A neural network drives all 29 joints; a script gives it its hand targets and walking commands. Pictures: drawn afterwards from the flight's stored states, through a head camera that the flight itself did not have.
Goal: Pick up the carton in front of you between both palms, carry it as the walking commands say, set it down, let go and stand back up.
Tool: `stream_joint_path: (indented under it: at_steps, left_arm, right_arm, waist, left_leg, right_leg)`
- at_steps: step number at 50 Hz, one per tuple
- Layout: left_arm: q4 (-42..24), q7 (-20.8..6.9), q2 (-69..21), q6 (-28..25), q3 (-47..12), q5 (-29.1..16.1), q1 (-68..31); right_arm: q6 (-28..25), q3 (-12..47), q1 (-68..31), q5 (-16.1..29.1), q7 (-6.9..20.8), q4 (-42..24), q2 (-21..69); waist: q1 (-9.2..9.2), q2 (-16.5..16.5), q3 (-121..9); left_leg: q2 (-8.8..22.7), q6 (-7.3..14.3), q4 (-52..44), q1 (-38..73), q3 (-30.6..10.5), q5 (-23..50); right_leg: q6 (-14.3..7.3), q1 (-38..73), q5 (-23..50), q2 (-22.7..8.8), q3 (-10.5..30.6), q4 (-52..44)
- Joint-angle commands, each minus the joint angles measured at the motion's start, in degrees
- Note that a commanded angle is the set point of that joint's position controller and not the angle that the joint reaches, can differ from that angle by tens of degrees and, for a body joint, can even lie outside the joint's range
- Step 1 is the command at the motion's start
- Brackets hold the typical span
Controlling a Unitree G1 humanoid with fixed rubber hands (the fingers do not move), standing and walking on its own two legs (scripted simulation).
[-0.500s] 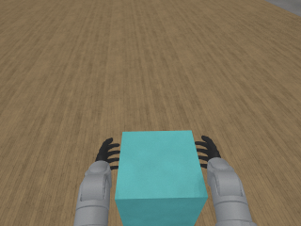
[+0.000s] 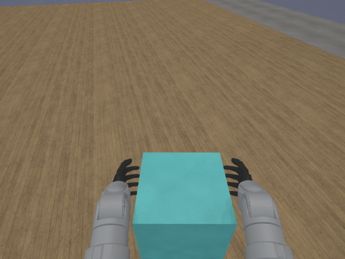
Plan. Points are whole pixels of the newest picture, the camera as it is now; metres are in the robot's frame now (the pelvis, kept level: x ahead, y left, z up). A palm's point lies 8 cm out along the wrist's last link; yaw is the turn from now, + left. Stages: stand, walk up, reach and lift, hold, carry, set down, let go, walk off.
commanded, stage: hold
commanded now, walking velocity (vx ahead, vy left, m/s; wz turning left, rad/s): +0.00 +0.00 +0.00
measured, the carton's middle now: (181, 210) +0.29 +0.00 -0.06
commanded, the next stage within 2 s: set down in 0.04 s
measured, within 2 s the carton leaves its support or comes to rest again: neither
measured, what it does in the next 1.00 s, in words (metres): lowers itself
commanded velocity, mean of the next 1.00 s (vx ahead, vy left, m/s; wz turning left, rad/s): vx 0.00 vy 0.00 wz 0.00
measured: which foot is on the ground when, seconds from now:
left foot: down 0.00-1.00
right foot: down 0.00-1.00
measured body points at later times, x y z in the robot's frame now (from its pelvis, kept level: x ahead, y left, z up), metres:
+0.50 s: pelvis -0.01 -0.01 -0.02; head +0.10 +0.00 +0.41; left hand +0.35 +0.16 -0.06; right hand +0.36 -0.14 -0.06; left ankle +0.04 +0.11 -0.74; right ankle +0.02 -0.13 -0.74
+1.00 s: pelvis -0.04 -0.02 -0.15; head +0.20 +0.00 +0.23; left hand +0.39 +0.17 -0.23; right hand +0.41 -0.13 -0.23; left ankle +0.04 +0.11 -0.74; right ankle +0.02 -0.14 -0.74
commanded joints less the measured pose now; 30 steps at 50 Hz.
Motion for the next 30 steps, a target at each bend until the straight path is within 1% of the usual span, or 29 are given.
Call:
stream_joint_path:
  at_steps: [1,5,7,11,13,17,20,22,24,27,30]
  left_arm:
    - [-1.2,-15.9,-55.7,-2.5,-31.2,-16.6,-31.0]
    - [-1.2,-15.4,-55.9,-2.6,-30.9,-16.7,-31.7]
    - [0.5,-15.1,-55.9,-3.0,-29.2,-15.9,-33.0]
    - [7.7,-14.8,-55.2,-5.1,-22.5,-12.4,-37.3]
    - [11.7,-14.4,-53.8,-7.0,-18.0,-9.7,-39.3]
    - [16.6,-12.8,-47.3,-12.0,-9.4,-3.6,-40.2]
    - [17.6,-11.9,-41.7,-17.1,-5.7,-0.5,-37.8]
    - [17.7,-11.9,-40.6,-20.9,-5.7,0.3,-36.7]
    - [17.6,-12.3,-41.5,-24.9,-8.0,-0.4,-37.1]
    - [17.1,-13.0,-43.7,-30.1,-13.5,-2.9,-40.8]
    - [14.7,-13.9,-46.3,-33.2,-19.7,-5.7,-44.6]
  right_arm:
    - [-2.3,29.2,-30.1,15.5,15.5,-1.4,54.8]
    - [-2.6,28.8,-31.4,15.1,15.3,-1.6,54.1]
    - [-3.2,27.4,-33.2,14.3,15.4,0.0,53.3]
    - [-5.6,21.7,-38.4,10.7,15.5,7.0,52.2]
    - [-7.5,17.8,-40.6,8.0,15.0,10.7,51.3]
    - [-12.1,9.3,-40.9,1.9,12.8,15.8,47.5]
    - [-17.0,5.2,-37.5,-1.1,11.0,18.1,43.1]
    - [-21.0,5.5,-36.2,-1.5,10.2,18.2,42.4]
    - [-25.1,8.1,-36.8,-0.5,9.7,17.6,43.7]
    - [-30.1,14.4,-40.2,2.3,9.0,16.4,46.6]
    - [-33.1,22.3,-43.7,5.8,8.4,13.0,49.9]
  waist:
    - [-0.71,2.6,-12.5]
    - [-0.6,2.9,-12.8]
    - [-0.31,3.1,-11.8]
    - [0.5,2.9,-9.2]
    - [0.79,2.5,-8.3]
    - [1.45,1.3,-8.3]
    - [1.64,1.2,-11.0]
    - [1.66,1.3,-14.9]
    - [1.5,1.1,-20.3]
    - [1.28,0.5,-30.8]
    - [2.41,0.5,-45.9]
  left_leg:
    - [-1.4,-1.8,-4.5,7.7,-3.7,1.9]
    - [-1.0,-2.2,-4.2,8.5,-4.2,3.6]
    - [-0.8,-2.3,-4.0,7.9,-4.3,1.9]
    - [-0.9,-1.7,-2.8,4.6,-4.3,-3.3]
    - [-1.2,-1.4,-1.2,2.2,-4.1,-3.7]
    - [-2.1,-0.7,3.5,-4.4,-3.0,0.1]
    - [-3.2,-1.0,7.3,-9.6,-1.8,5.9]
    - [-4.1,-1.3,10.3,-12.7,-1.4,10.3]
    - [-4.8,-1.4,13.7,-14.9,-1.3,13.9]
    - [-5.5,-1.7,19.3,-19.7,-0.9,17.8]
    - [-5.7,-1.8,25.4,-24.7,-0.4,22.5]
  right_leg:
    - [-2.4,-4.8,0.6,4.5,-0.2,-4.7]
    - [-2.6,-5.2,0.8,4.8,-0.1,-4.3]
    - [-2.7,-6.3,-0.7,4.8,-0.1,-3.8]
    - [-2.9,-9.6,-4.4,4.8,-0.1,-1.8]
    - [-2.9,-11.9,-5.1,4.9,-0.1,-0.3]
    - [-2.4,-17.7,-3.6,5.6,-0.3,3.7]
    - [-1.6,-22.4,0.8,6.2,-0.6,6.9]
    - [-1.1,-25.1,4.6,6.4,-1.0,9.3]
    - [-0.6,-27.5,8.4,6.8,-1.3,12.1]
    - [0.1,-30.5,14.0,7.5,-1.4,17.2]
    - [0.9,-31.7,21.0,7.8,-0.9,23.2]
